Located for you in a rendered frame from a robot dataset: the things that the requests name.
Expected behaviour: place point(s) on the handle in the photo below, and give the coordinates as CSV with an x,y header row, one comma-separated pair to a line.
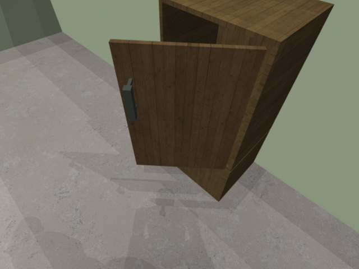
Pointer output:
x,y
128,95

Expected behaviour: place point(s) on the cupboard door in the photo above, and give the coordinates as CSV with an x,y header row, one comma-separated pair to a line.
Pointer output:
x,y
190,97

